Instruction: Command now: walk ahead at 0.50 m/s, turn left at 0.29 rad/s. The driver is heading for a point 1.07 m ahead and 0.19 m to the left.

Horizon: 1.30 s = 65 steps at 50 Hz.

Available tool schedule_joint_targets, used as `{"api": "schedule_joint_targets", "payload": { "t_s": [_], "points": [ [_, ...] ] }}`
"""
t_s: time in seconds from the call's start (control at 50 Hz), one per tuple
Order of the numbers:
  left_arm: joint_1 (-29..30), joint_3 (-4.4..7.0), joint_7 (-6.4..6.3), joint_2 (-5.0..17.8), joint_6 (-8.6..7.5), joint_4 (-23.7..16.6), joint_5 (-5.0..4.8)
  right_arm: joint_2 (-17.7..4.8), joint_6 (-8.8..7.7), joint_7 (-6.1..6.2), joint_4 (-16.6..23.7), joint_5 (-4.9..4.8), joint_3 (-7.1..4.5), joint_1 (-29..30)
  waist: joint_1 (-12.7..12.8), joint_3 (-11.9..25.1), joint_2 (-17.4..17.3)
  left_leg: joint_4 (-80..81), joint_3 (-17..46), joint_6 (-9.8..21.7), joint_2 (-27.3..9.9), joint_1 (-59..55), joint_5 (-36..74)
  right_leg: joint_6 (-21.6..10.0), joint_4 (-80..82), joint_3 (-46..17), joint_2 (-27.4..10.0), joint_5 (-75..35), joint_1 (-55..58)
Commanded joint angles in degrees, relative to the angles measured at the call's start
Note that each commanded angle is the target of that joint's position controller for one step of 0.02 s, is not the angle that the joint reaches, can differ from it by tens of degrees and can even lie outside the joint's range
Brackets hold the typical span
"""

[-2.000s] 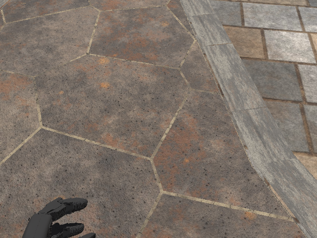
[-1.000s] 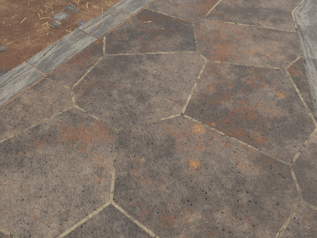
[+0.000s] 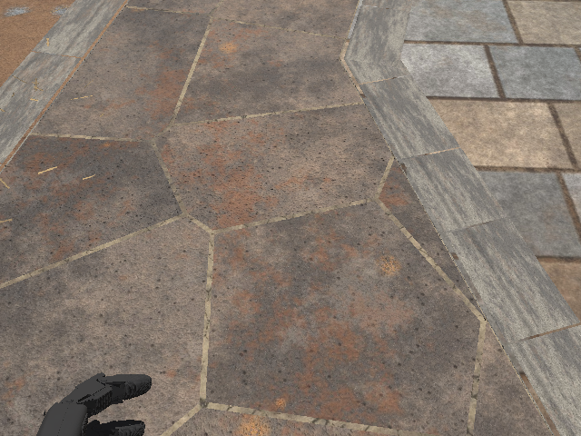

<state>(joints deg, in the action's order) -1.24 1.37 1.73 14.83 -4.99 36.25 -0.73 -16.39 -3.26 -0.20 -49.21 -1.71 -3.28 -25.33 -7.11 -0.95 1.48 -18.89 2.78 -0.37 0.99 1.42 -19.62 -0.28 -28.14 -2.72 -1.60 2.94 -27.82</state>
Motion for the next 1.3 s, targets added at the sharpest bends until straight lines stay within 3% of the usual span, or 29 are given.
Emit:
{"api": "schedule_joint_targets", "payload": {
  "t_s": [0.02, 0.04, 0.06, 0.08, 0.1, 0.16, 0.34, 0.44, 0.48, 0.52, 0.54, 0.56, 0.58, 0.6, 0.62, 0.66, 0.76, 0.84, 0.94, 1.0, 1.06, 1.08, 1.1, 1.12, 1.14, 1.16, 1.18, 1.2, 1.3],
  "points": [
    [-13.4, 4.63, -1.05, 10.8, -1.06, -0.2, 0.69, -7.4, -0.53, 0.41, 4.2, 0.57, -1.27, 4.2, 12.2, 7.6, -5.0, -12.5, 7.0, 5.9, -8.1, 12.2, 21.8, -3.8, 1.9, -1.7, -2.8, 0.9, 26.7],
    [-23.0, 5.69, -1.79, 15.3, -0.55, 0.8, 1.39, -2.6, -0.78, 0.52, 6.1, 2.52, 0.36, 3.8, 15.1, 16.8, 5.4, -31.5, 2.4, 3.1, -2.8, 22.9, 2.6, -7.0, 0.7, -14.4, -15.4, 0.5, 41.7],
    [-23.6, 5.86, -1.25, 16.8, 0.13, 1.7, 1.73, -1.0, -1.61, 0.57, 7.2, 0.15, 0.78, -3.1, 11.6, 20.7, 19.9, -45.8, 2.3, 1.6, 1.1, 38.7, -15.6, -14.7, 8.9, -37.4, -23.8, 16.0, 48.8],
    [-21.1, 4.63, -1.04, 11.3, 0.08, 1.5, 0.88, -7.2, -1.49, 0.76, 6.0, -0.94, -0.78, 0.0, 12.6, 13.4, 10.6, -52.0, 5.1, 1.3, -2.4, 43.3, -11.9, -13.3, 11.5, -34.9, -21.4, 24.1, 42.9],
    [-18.2, 3.75, -1.02, 8.6, -0.07, 1.6, 0.42, -8.5, -1.27, 0.64, 6.9, -0.91, -1.41, 4.3, 12.2, 7.3, 7.6, -52.2, 4.3, 1.5, -4.1, 44.5, -6.5, -11.4, 12.2, -25.9, -19.2, 21.8, 36.8],
    [-11.0, 2.90, -0.74, 5.2, -0.71, 2.4, 1.47, -5.5, 0.21, 0.46, 7.0, 0.03, -1.52, 6.1, 7.8, 1.3, 5.7, -47.7, 3.7, 0.5, -8.3, 38.0, 2.6, -9.7, 17.0, -11.3, -13.7, 6.9, 23.4],
    [-12.4, 4.77, -2.07, 9.7, -1.09, 6.7, 1.03, -1.8, 1.13, -1.64, 11.9, 0.50, -0.21, 17.4, 9.3, -2.6, 1.0, -26.3, -0.1, 0.0, -7.9, 36.8, 20.9, -9.7, 21.1, 6.9, -12.9, -6.8, 22.6],
    [-15.8, 5.70, -2.22, 12.2, 0.49, 9.2, -0.44, -3.0, 1.40, -3.06, 15.9, 0.49, -0.36, 24.1, 10.7, -4.4, 0.9, -18.6, -3.7, 3.2, -6.3, 36.7, 16.5, -7.5, 17.5, 11.1, -15.2, -11.8, 30.6],
    [-15.5, 6.19, -2.46, 13.9, 1.29, 9.3, -0.87, -4.8, 1.71, -3.25, 16.5, 0.70, -1.27, 22.3, 8.6, -1.7, 2.6, -17.9, -7.1, 5.5, -2.9, 31.0, 10.5, -6.2, 10.3, 13.1, -15.1, -29.4, 32.8],
    [-14.5, 6.04, -2.83, 14.1, 2.16, 9.0, -1.26, -9.1, 2.13, -2.63, 13.4, 0.50, -4.00, 8.8, 0.7, 6.1, 2.0, -14.1, -9.5, 9.0, 2.4, 11.4, 11.1, -3.7, -9.4, 16.0, -12.3, -39.1, 28.1],
    [-15.9, 4.94, -3.00, 11.6, 1.87, 8.1, 0.23, -14.1, 2.77, -1.41, 11.2, 0.19, -6.03, -0.6, -2.7, 11.4, -4.3, -12.8, 1.4, 12.2, -3.1, -6.3, 11.8, -0.9, -27.2, 16.2, -9.8, -21.8, 13.9],
    [-21.2, 2.16, -2.11, 3.3, 0.33, 4.6, 2.27, -20.1, 2.13, -1.22, 12.0, -0.22, -6.47, 2.4, 5.1, 16.6, -18.8, -5.9, 35.0, 23.3, -17.4, -23.0, 0.3, 2.5, -46.6, 9.8, 2.3, 30.1, -11.2],
    [-14.6, 2.86, -1.39, 8.3, -1.70, 4.3, 0.10, -14.8, 1.21, -1.57, 13.8, 0.20, -4.93, 0.9, 0.2, 21.6, -10.8, 2.0, 44.4, 23.7, -19.9, -24.3, -6.5, 1.4, -51.4, -2.3, 2.1, 31.0, -16.8],
    [-10.8, 3.49, -0.94, 10.7, -2.56, 3.6, -2.12, -11.0, 0.41, -1.69, 12.7, 0.90, -3.73, 2.8, 0.1, 13.5, -7.7, 2.9, 35.1, 20.4, -19.2, -18.4, -1.5, 0.0, -50.0, -1.7, -0.9, 25.0, -20.1],
    [-10.7, 3.10, -1.28, 9.7, -2.86, 4.1, -1.70, -9.3, 0.00, -1.60, 12.9, 0.95, -3.12, 6.3, 2.6, 9.1, -3.6, 2.4, 27.6, 18.3, -17.2, -10.1, 4.9, -0.7, -45.5, -1.2, -3.8, 20.0, -17.6],
    [-12.7, 3.50, -1.52, 9.7, -1.77, 6.1, -0.21, -5.5, -0.37, -1.27, 13.8, 2.14, -1.69, 12.3, 6.6, 5.3, -4.5, 3.9, 17.4, 16.0, -13.9, 2.4, 18.0, -0.3, -39.4, -1.4, -7.4, 14.7, -9.5],
    [-11.5, 2.84, -1.72, 6.6, 1.28, 6.8, 0.05, -7.1, -2.27, -0.80, 10.6, 2.40, -1.93, 11.1, 7.2, 1.2, -3.6, 9.9, 6.0, 15.1, -12.4, 8.1, 27.1, 2.0, -30.5, -0.8, -7.8, 4.3, -10.4],
    [-6.6, 2.43, -0.92, 5.4, 0.70, 6.0, -0.41, -7.1, -2.52, -0.14, 8.8, 2.57, -1.66, 10.5, 4.9, -1.1, -4.1, 11.8, -2.1, 11.2, -10.0, 6.7, 24.6, 1.4, -16.2, -0.3, -5.2, -10.2, -9.7],
    [-0.1, 1.72, 0.70, 4.2, 0.33, 3.1, -0.60, -7.9, -1.79, 0.23, 5.4, 2.01, -2.00, 7.1, 2.0, -4.1, -3.2, 11.4, -5.6, 10.2, -13.3, -2.6, 26.8, -0.5, -6.4, 1.1, -3.1, -11.4, -12.5],
    [1.3, 1.71, 2.03, 4.4, 0.19, 1.2, -0.36, -8.7, -0.28, 0.80, 4.4, 1.57, -2.38, 6.6, 2.5, -3.6, -3.8, 5.9, -6.9, 9.3, -15.4, -9.8, 39.4, -2.6, -4.4, 3.6, -1.3, -3.2, -14.0],
    [-6.9, 3.59, 2.18, 8.1, 0.80, 1.6, -0.14, -10.9, 1.22, 2.11, 5.1, 1.51, -2.91, 8.5, 8.0, 3.6, -7.3, -9.7, -9.4, 7.0, -14.7, -10.8, 67.9, -6.1, -5.4, 8.6, 4.4, 5.8, -0.8],
    [-15.5, 5.14, 1.59, 10.9, 0.90, 3.3, -0.24, -10.9, 1.51, 2.53, 5.5, 1.36, -2.72, 9.5, 12.9, 8.1, -6.1, -21.5, -11.1, 5.1, -12.8, -5.1, 66.2, -8.3, -1.9, 7.8, 5.8, 2.2, 12.4],
    [-24.2, 6.61, 0.46, 15.8, 1.49, 4.5, -0.20, -8.6, 0.82, 2.76, 6.8, 2.48, -1.62, 8.5, 15.9, 14.8, 1.4, -39.9, -11.6, 2.9, -9.6, 9.4, 45.3, -12.7, -1.7, -7.3, -4.0, -0.2, 30.9],
    [-22.5, 6.86, 0.27, 17.7, 1.25, 3.4, -1.04, -1.7, -0.95, 1.32, 8.5, 3.20, 0.61, 3.4, 10.3, 20.9, 14.7, -61.1, -5.4, -1.4, 4.7, 34.8, -10.1, -25.2, 4.8, -40.2, -17.5, 7.8, 50.1],
    [-23.4, 5.54, 0.21, 13.2, 1.27, 3.4, -0.84, -7.0, -3.37, -0.01, 8.7, 1.48, -0.31, 7.8, 14.2, 22.7, 7.1, -64.4, 5.3, 0.3, 1.5, 41.5, -11.2, -23.4, 9.1, -41.9, -16.8, 13.5, 52.1],
    [-21.6, 4.98, -0.10, 11.0, 1.18, 3.0, -0.33, -8.4, -4.60, -0.67, 10.8, -0.54, -0.51, 13.1, 14.5, 15.1, 4.0, -61.8, 4.7, 1.4, -1.3, 44.1, -7.0, -20.5, 9.9, -33.0, -14.8, 12.4, 46.1],
    [-18.1, 4.76, -0.07, 10.5, 1.01, 2.5, -0.17, -7.4, -5.18, -0.55, 11.5, 0.03, -0.21, 15.1, 11.7, 8.4, -2.4, -55.4, 3.7, 1.6, -3.7, 43.1, -3.5, -18.8, 11.0, -27.2, -12.4, 6.7, 36.5],
    [-15.0, 4.21, -0.25, 8.6, 0.91, 1.8, -0.19, -8.0, -4.98, -0.11, 11.3, 1.71, -0.74, 15.9, 9.9, 5.5, -3.6, -49.7, 3.2, 1.0, -5.5, 40.1, -1.5, -17.7, 11.9, -23.0, -10.5, 1.0, 30.0],
    [-12.5, 4.61, -1.62, 10.6, 1.14, 0.4, 0.08, -5.2, -2.40, 0.35, 12.1, 2.70, -0.19, 14.7, 6.4, 1.4, 0.2, -35.2, 0.3, -3.8, -6.0, 32.9, 4.1, -17.7, 15.8, -14.5, -6.2, -9.6, 13.9]
  ]
}}
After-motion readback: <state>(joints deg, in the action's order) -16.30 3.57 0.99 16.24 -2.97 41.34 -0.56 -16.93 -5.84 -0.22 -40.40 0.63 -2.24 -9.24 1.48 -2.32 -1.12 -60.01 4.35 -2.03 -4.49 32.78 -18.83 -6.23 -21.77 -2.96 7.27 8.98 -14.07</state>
